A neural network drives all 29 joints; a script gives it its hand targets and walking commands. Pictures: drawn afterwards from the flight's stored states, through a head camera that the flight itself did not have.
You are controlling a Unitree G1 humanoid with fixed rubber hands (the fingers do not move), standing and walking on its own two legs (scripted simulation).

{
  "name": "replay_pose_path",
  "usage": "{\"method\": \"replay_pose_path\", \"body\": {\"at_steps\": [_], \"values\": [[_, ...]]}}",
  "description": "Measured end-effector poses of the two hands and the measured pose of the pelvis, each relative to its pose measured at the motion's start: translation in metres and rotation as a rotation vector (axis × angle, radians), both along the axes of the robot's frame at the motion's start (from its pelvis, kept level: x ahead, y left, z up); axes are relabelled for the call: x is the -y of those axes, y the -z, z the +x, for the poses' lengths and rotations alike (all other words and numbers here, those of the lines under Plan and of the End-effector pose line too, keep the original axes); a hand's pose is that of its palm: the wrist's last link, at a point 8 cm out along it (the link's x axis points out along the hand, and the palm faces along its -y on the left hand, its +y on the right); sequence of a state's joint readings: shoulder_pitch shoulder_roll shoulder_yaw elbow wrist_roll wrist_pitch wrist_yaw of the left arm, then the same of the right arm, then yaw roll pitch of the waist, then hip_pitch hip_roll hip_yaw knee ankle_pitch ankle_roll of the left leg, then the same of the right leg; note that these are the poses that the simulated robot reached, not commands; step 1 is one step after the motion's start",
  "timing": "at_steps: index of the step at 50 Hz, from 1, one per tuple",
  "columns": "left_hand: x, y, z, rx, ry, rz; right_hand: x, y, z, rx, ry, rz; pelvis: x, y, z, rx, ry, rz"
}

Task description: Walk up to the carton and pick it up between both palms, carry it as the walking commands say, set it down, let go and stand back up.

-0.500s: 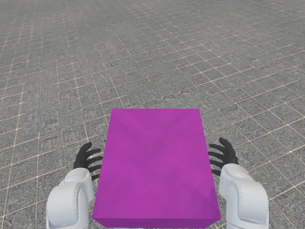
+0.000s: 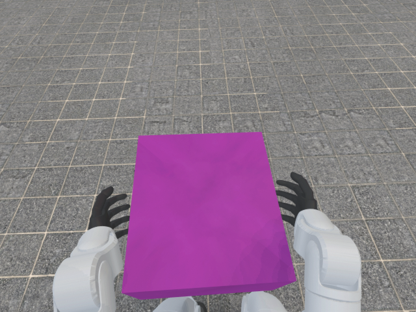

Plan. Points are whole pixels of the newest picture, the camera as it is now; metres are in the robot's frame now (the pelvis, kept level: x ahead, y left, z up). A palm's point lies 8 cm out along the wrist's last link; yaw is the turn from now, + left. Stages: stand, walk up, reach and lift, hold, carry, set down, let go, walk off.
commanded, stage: carry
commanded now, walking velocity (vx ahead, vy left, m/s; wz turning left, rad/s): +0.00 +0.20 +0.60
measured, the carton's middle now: (204, 211) +0.30 +0.02 -0.01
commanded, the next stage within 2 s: none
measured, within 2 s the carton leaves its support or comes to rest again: neither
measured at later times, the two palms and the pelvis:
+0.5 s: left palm out of the picture +0.10 +0.41 +0.08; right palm (152, 230) +0.22 +0.10 +0.09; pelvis -0.06 +0.17 +0.00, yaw +18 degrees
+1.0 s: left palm out of the picture -0.06 +0.54 +0.12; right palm (1, 281) +0.14 +0.27 +0.12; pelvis -0.16 +0.28 +0.02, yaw +38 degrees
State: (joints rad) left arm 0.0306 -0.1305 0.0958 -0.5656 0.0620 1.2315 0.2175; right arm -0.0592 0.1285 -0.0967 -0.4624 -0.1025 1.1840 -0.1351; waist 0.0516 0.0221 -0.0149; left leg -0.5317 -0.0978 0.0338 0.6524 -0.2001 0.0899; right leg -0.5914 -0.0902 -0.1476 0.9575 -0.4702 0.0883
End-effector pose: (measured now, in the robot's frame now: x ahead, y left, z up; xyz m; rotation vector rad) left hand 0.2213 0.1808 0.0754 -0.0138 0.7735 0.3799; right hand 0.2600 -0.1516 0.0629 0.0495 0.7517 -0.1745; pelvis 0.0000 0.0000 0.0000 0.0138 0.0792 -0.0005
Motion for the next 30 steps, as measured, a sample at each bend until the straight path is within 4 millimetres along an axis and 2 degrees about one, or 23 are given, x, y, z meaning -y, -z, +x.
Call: {"method": "replay_pose_path", "body": {"at_steps": [4, 11, 14, 16, 20, 22, 24, 27, 30], "values": [[-0.019, -0.023, -0.006, 0.058, 0.016, 0.066, -0.02, -0.001, -0.011, 0.06, 0.014, 0.065, -0.022, 0.0, -0.007, 0.007, -0.043, -0.012], [-0.058, -0.044, -0.03, 0.08, -0.013, 0.012, -0.059, -0.048, -0.02, 0.091, -0.02, 0.004, -0.053, -0.024, -0.015, 0.022, -0.156, 0.053], [-0.083, -0.05, -0.041, 0.101, -0.032, 0.02, -0.086, -0.06, -0.02, 0.126, -0.043, 0.009, -0.074, -0.025, -0.024, 0.024, -0.193, 0.067], [-0.105, -0.052, -0.05, 0.112, -0.053, 0.033, -0.109, -0.06, -0.02, 0.137, -0.064, 0.021, -0.092, -0.023, -0.031, 0.02, -0.22, 0.065], [-0.163, -0.041, -0.074, 0.121, -0.11, 0.043, -0.172, -0.048, -0.025, 0.148, -0.121, 0.031, -0.137, -0.007, -0.044, 0.017, -0.271, 0.028], [-0.195, -0.027, -0.089, 0.116, -0.16, 0.022, -0.207, -0.037, -0.029, 0.137, -0.172, 0.006, -0.157, 0.003, -0.051, 0.015, -0.294, 0.011], [-0.221, -0.012, -0.109, 0.065, -0.23, -0.022, -0.237, -0.028, -0.034, 0.076, -0.239, -0.043, -0.168, 0.001, -0.057, 0.012, -0.311, -0.012], [-0.245, 0.007, -0.143, -0.011, -0.32, -0.081, -0.272, -0.017, -0.043, -0.013, -0.322, -0.094, -0.179, -0.004, -0.068, 0.011, -0.342, -0.027], [-0.26, 0.013, -0.17, -0.037, -0.378, -0.074, -0.297, -0.009, -0.049, -0.037, -0.373, -0.082, -0.19, -0.005, -0.081, 0.003, -0.387, -0.018]]}}
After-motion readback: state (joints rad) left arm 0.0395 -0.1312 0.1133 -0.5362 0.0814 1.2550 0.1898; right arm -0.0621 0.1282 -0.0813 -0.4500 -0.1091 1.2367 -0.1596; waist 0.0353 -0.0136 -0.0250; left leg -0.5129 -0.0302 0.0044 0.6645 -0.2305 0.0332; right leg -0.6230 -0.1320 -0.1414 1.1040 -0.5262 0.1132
